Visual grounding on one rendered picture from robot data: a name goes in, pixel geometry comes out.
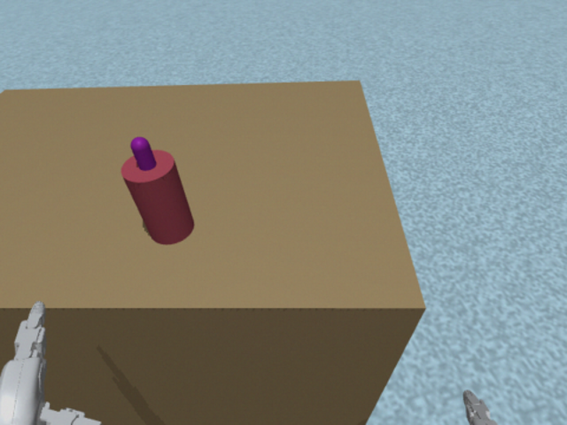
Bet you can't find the bottle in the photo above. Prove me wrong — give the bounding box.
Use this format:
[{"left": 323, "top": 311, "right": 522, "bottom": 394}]
[{"left": 121, "top": 137, "right": 194, "bottom": 244}]

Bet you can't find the right robot hand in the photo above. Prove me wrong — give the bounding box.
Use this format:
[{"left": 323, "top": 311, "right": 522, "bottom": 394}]
[{"left": 463, "top": 390, "right": 498, "bottom": 425}]

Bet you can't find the left robot hand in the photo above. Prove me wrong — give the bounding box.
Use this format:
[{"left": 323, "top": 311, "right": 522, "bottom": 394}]
[{"left": 0, "top": 301, "right": 104, "bottom": 425}]

